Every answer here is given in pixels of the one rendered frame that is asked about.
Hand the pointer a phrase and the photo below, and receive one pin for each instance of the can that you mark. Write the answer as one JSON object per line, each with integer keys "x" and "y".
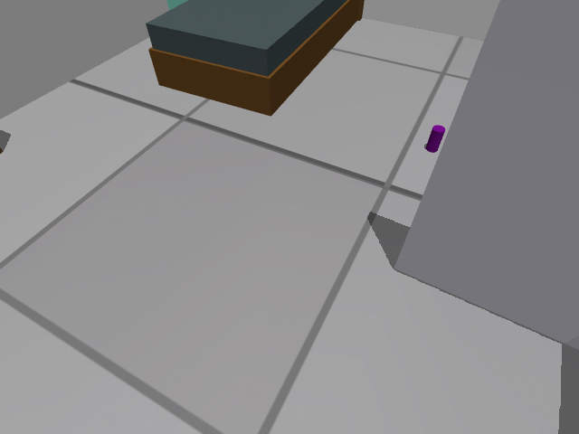
{"x": 435, "y": 138}

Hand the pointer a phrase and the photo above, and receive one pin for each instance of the bed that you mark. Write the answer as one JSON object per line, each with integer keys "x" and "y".
{"x": 251, "y": 54}

